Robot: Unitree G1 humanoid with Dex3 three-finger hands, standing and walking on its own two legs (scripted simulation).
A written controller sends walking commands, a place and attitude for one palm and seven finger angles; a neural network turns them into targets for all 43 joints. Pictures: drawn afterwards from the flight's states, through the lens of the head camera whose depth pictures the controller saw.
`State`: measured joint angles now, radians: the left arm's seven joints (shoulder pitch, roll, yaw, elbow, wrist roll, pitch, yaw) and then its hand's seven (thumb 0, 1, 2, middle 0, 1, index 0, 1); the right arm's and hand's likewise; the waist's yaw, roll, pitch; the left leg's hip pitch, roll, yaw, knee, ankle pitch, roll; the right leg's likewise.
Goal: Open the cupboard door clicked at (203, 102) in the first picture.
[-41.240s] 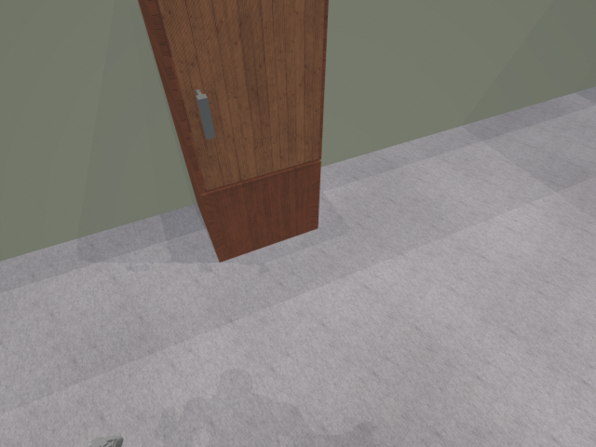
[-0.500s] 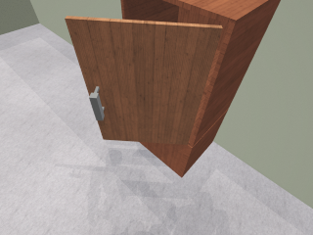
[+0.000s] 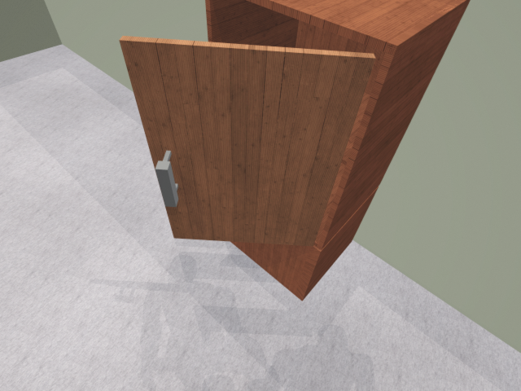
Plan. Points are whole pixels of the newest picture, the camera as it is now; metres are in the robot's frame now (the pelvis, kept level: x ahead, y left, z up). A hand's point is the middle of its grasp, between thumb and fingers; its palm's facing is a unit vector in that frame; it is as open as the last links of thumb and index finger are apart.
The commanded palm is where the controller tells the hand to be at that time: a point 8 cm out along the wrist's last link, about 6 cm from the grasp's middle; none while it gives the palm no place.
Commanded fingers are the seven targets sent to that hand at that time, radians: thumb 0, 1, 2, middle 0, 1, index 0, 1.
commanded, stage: come to a stop and stand still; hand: left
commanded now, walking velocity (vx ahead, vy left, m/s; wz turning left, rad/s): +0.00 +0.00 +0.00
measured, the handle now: (169, 178) +0.56 +0.24 -0.06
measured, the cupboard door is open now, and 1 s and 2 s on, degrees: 40 40 40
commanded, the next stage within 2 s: look again from close up in 0.36 s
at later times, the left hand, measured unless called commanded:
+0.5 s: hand out of the picture +0.01 +0.17 -0.19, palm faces +0.01 -0.99 -0.16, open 7.3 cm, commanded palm none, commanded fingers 0.00 0.90 0.90 -0.20 -0.30 -0.20 -0.30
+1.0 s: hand out of the picture +0.05 +0.22 -0.15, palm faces +0.00 -0.95 -0.32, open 7.4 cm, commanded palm none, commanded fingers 0.00 0.90 0.90 -0.20 -0.30 -0.20 -0.30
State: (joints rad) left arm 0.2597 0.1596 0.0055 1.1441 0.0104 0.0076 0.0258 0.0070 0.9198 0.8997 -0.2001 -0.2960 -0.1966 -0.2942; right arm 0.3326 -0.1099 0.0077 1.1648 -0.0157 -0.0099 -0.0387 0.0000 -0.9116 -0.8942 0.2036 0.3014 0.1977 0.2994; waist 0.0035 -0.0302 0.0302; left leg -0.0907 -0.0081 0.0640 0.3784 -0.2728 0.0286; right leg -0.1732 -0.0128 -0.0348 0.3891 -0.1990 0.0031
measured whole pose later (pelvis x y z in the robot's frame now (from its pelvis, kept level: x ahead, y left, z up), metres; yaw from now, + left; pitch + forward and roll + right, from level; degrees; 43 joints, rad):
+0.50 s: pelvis +0.02 +0.01 +0.00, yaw +1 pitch +0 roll +0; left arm 0.27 0.16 -0.01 1.12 0.02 0.00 0.03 0.01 0.93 0.90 -0.20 -0.30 -0.20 -0.29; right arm 0.29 -0.12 0.00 1.11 -0.02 -0.02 -0.04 0.00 -0.91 -0.89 0.20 0.30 0.20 0.30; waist 0.00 -0.03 0.04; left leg -0.08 -0.03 0.06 0.39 -0.30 0.04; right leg -0.18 -0.03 -0.03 0.44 -0.25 0.01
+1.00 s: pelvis -0.03 -0.01 +0.00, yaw +1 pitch -3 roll +0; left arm 0.18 0.30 0.00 1.02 0.02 -0.02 0.01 0.00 0.91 0.90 -0.20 -0.30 -0.20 -0.29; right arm 0.15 -0.32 -0.01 1.03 -0.02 -0.01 0.00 0.00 -0.91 -0.89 0.20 0.30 0.20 0.30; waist 0.00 0.01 0.00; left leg -0.12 0.00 0.05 0.43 -0.26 0.02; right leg -0.20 -0.01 -0.05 0.43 -0.18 -0.01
